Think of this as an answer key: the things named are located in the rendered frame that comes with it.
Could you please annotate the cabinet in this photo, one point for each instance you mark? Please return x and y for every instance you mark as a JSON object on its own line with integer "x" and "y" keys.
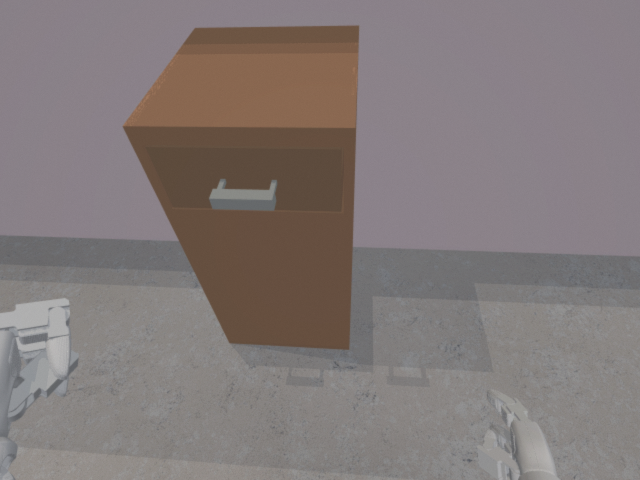
{"x": 282, "y": 277}

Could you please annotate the handle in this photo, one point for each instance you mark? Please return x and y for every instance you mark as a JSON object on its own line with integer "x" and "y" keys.
{"x": 243, "y": 199}

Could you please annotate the drawer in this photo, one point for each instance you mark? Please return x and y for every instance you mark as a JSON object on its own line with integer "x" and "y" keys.
{"x": 308, "y": 178}

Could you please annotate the left robot hand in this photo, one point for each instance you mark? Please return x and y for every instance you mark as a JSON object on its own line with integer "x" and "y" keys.
{"x": 38, "y": 332}

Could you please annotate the right robot hand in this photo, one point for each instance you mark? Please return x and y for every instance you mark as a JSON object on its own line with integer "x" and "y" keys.
{"x": 523, "y": 449}

